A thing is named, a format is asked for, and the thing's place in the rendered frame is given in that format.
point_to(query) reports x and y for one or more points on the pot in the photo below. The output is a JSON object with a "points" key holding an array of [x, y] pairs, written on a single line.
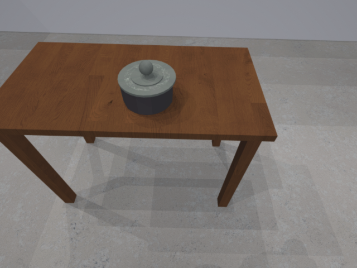
{"points": [[148, 105]]}

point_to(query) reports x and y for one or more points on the table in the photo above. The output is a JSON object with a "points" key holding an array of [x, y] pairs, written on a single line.
{"points": [[71, 89]]}

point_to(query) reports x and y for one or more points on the knob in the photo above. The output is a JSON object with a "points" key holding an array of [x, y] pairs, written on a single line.
{"points": [[146, 67]]}

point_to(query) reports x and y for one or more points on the lid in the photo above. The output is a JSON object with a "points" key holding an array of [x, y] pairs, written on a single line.
{"points": [[133, 82]]}

